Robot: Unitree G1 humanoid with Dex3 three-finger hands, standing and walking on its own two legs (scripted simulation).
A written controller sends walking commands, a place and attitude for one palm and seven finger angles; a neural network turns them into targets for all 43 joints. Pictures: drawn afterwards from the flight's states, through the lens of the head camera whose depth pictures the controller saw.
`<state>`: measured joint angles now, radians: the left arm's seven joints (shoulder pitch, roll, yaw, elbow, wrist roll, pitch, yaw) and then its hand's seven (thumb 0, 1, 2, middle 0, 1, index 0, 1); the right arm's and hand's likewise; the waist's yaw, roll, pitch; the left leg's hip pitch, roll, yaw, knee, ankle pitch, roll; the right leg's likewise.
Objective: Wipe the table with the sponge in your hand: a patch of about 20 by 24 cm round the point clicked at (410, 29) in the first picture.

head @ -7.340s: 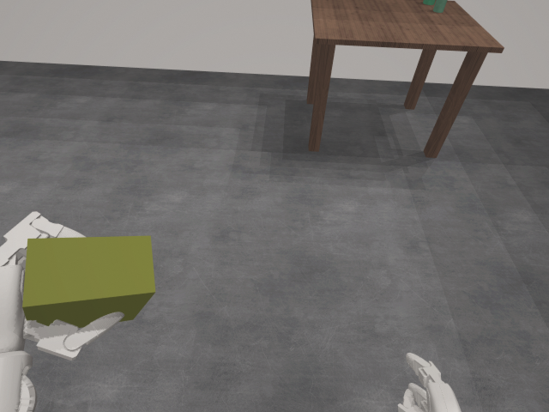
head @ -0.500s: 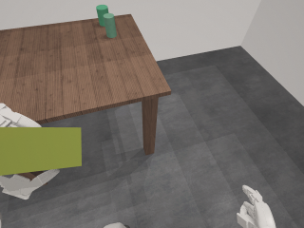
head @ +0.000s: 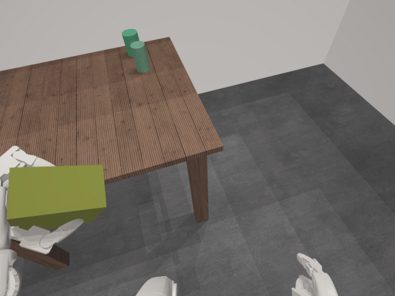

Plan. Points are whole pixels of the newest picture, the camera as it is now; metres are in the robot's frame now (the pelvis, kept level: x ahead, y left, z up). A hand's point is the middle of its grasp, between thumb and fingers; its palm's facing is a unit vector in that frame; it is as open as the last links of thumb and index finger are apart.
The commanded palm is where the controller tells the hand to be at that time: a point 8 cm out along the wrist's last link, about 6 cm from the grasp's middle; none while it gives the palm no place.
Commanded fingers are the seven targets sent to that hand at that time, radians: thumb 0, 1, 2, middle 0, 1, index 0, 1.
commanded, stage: take the last steps up to it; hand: left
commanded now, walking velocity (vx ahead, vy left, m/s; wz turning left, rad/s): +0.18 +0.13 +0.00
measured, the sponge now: (70, 199) +0.24 +0.21 +0.14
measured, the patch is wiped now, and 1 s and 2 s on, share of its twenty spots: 0.00 0.00 0.00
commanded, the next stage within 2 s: come to a stop and stand still in 0.24 s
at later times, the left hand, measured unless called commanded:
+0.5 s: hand (50, 158) +0.29 +0.25 +0.17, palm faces +0.33 -0.82 -0.47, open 10.5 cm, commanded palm +0.24 +0.30 +0.18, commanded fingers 0.00 0.10 1.30 -1.20 -1.60 -1.20 -1.60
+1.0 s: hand out of the picture +0.30 +0.31 +0.20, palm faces +0.48 -0.79 -0.37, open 10.5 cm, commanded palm +0.21 +0.31 +0.18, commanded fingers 0.00 0.10 1.30 -1.20 -1.60 -1.20 -1.60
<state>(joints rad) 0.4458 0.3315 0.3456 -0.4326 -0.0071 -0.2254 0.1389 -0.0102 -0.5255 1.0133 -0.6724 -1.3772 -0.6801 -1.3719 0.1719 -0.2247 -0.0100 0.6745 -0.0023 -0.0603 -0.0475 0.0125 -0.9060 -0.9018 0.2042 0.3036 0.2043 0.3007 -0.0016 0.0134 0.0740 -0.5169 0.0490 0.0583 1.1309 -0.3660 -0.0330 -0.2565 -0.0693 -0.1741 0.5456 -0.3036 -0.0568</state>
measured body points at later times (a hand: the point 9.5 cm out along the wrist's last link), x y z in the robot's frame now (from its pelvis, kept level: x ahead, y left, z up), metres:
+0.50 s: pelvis +0.07 +0.02 -0.01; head +0.10 +0.02 +0.44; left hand +0.27 +0.29 +0.20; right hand +0.24 -0.17 -0.11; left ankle +0.10 +0.15 -0.74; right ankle +0.08 -0.06 -0.74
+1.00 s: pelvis +0.03 +0.04 +0.00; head +0.06 +0.05 +0.44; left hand +0.27 +0.35 +0.22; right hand +0.21 -0.21 -0.07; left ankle +0.07 +0.15 -0.74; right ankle +0.08 -0.06 -0.74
